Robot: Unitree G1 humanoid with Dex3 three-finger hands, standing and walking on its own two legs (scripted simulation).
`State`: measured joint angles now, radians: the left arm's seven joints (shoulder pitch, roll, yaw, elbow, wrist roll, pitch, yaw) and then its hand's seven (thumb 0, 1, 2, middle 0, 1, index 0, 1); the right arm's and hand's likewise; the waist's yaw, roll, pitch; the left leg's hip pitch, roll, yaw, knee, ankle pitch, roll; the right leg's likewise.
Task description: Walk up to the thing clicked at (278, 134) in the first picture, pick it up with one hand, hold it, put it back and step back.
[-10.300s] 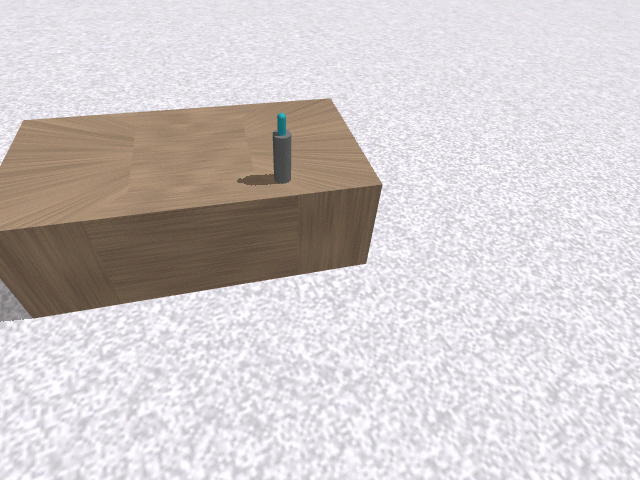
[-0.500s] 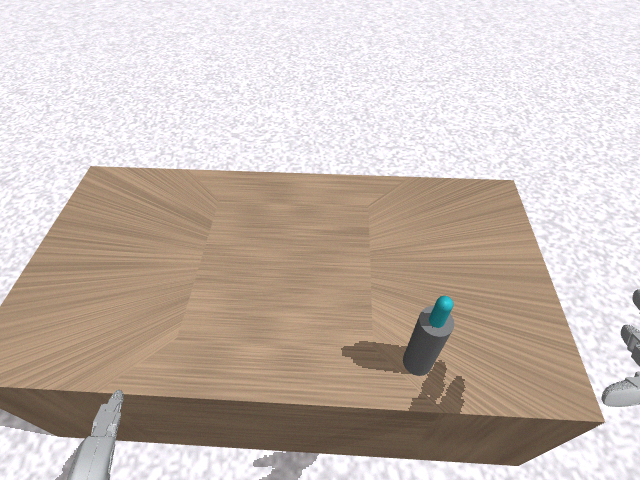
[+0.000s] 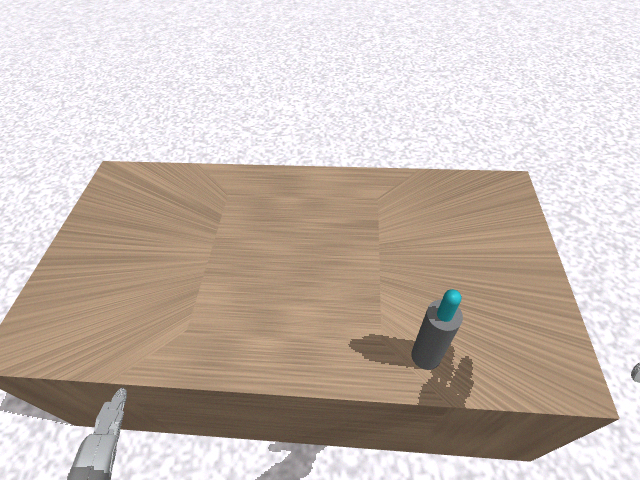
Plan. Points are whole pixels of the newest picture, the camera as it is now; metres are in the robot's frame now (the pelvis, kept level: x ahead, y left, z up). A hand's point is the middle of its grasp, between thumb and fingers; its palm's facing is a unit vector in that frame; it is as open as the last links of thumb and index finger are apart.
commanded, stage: go down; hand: right
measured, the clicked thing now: (438, 328) +0.44 -0.18 -0.20
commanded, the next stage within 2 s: approach in 0.12 s
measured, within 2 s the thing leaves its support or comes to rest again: neither
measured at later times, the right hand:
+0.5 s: hand (619, 322) +0.36 -0.35 +0.00, palm faces +0.15 +0.99 -0.01, open 17.5 cm
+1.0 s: hand (488, 359) +0.40 -0.27 -0.22, palm faces +0.06 +1.00 +0.07, open 17.7 cm
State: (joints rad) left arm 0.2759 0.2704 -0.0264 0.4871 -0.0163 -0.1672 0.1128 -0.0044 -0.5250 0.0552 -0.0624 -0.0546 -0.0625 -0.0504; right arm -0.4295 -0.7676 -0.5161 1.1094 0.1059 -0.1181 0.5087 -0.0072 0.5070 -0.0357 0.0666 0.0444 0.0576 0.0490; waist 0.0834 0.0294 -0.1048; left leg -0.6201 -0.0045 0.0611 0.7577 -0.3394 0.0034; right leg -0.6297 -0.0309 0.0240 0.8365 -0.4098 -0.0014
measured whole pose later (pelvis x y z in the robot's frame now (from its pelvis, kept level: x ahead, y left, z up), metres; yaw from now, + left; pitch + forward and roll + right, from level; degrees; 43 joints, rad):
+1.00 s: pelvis -0.06 -0.01 -0.16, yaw +4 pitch +29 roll +7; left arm 0.37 0.31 0.07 -0.09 0.09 -0.26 -0.03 -0.01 -0.54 0.05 -0.06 -0.05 -0.05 -0.05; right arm -0.56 -0.68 -0.69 1.24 0.16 -0.67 0.48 -0.01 0.60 -0.03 0.06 0.05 0.06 0.05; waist 0.32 0.06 -0.16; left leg -1.49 -0.02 0.10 1.50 -0.53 0.00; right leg -1.51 -0.05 0.07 1.63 -0.64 -0.01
